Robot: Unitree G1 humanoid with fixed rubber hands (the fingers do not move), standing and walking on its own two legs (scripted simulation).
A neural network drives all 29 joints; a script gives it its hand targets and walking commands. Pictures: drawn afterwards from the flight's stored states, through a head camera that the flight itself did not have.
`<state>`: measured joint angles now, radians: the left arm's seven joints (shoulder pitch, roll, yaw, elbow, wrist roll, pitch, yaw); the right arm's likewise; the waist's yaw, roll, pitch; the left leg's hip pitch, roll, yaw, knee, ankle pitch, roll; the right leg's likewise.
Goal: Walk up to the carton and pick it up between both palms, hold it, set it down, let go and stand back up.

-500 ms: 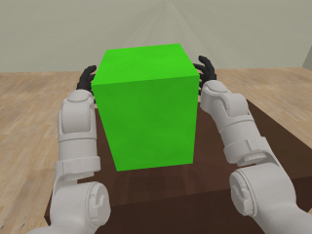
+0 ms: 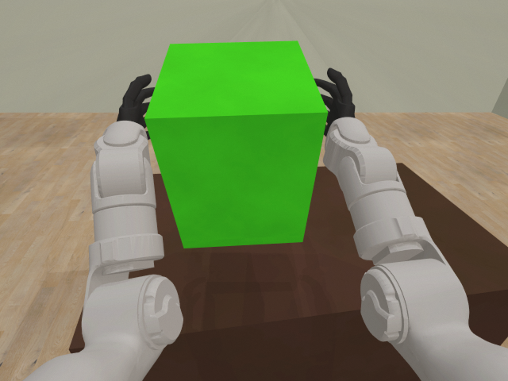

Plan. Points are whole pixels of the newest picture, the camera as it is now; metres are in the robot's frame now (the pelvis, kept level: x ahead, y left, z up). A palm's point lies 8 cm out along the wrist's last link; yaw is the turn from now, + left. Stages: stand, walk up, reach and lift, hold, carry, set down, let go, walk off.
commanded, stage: set down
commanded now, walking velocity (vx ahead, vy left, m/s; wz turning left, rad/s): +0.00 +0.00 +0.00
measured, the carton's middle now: (239, 147) +0.41 +0.02 +0.26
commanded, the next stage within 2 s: none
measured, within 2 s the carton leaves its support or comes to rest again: neither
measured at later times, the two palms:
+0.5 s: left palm (154, 180) +0.38 +0.16 +0.22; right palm (332, 177) +0.38 -0.13 +0.23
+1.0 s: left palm (159, 191) +0.39 +0.15 +0.19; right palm (328, 185) +0.39 -0.14 +0.20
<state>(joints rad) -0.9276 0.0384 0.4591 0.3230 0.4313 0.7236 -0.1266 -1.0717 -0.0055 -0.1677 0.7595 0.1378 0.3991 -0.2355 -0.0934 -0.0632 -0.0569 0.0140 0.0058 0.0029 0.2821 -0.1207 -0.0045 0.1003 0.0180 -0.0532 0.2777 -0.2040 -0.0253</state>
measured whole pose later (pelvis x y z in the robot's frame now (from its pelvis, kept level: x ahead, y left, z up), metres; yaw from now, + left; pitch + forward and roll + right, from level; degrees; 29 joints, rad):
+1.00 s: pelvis +0.01 +0.00 +0.00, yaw +0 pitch -10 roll +0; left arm -0.74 -0.05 0.38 0.41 0.40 0.50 -0.03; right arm -0.85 0.04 -0.28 0.87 -0.04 0.01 -0.11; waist -0.07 -0.09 0.06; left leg 0.01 0.00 0.00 0.31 -0.14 -0.01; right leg 0.11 0.01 -0.06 0.28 -0.22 -0.02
